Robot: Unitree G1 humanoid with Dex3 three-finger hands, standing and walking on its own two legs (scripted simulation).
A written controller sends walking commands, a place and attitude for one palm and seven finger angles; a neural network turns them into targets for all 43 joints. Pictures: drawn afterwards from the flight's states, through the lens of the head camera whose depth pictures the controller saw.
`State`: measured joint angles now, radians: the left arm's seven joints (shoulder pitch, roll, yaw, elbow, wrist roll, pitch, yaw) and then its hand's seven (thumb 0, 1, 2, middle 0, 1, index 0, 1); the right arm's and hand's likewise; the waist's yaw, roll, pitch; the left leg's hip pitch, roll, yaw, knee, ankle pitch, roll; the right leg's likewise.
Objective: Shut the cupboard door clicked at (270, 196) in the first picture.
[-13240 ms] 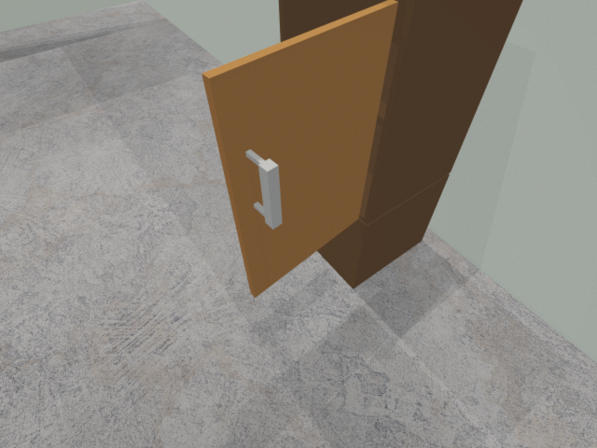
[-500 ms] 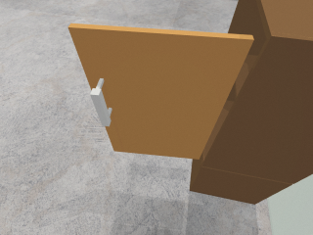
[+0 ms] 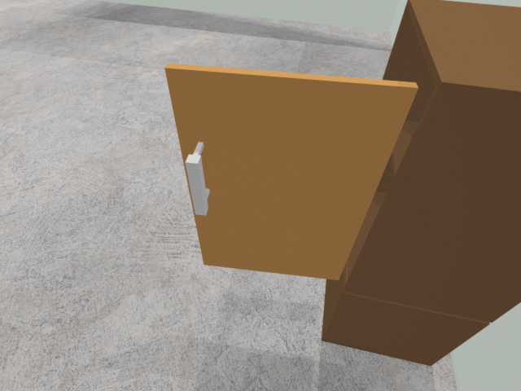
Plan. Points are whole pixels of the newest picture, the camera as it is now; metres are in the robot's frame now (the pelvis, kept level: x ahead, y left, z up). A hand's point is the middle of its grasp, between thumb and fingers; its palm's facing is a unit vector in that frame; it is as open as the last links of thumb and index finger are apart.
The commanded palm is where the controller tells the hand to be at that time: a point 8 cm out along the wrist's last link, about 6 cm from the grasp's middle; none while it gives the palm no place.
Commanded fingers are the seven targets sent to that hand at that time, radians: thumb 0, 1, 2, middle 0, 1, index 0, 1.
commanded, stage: come to a stop and stand still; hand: left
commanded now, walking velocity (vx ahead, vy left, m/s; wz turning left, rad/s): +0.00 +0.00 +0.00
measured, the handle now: (200, 179) +0.49 +0.16 +0.04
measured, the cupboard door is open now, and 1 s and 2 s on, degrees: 96 96 96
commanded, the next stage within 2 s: look again from close up in 0.30 s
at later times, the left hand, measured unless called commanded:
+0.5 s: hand out of the picture +0.04 +0.22 -0.16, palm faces -0.03 -0.96 -0.27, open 7.4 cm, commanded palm none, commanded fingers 0.00 0.90 0.90 -0.20 -0.30 -0.20 -0.30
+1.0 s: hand out of the picture +0.05 +0.21 -0.16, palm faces -0.02 -0.97 -0.24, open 7.4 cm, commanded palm +0.10 +0.25 -0.07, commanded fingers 0.00 0.90 0.90 -0.20 -0.30 -0.20 -0.30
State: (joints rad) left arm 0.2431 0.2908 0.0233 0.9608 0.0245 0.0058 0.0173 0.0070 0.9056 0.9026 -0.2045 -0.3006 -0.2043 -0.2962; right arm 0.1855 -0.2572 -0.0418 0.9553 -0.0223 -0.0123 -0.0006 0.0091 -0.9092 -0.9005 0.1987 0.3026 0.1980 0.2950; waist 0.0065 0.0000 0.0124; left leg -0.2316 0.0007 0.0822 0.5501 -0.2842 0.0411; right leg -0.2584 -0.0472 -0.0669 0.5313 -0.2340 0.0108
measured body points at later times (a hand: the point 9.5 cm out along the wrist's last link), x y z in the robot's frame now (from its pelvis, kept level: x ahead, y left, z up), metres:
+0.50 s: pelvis +0.00 +0.00 +0.01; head +0.00 +0.01 +0.46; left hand +0.04 +0.27 -0.14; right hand +0.05 -0.27 -0.13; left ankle +0.01 +0.09 -0.73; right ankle +0.03 -0.13 -0.73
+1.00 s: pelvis +0.01 +0.00 +0.01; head +0.01 +0.01 +0.46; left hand +0.05 +0.26 -0.14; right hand +0.06 -0.25 -0.13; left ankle +0.01 +0.09 -0.73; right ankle +0.03 -0.13 -0.73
